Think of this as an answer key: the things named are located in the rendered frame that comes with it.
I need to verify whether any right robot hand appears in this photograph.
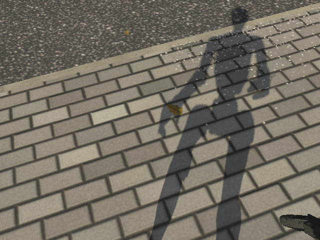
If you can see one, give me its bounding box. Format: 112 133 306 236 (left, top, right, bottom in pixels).
279 214 320 240

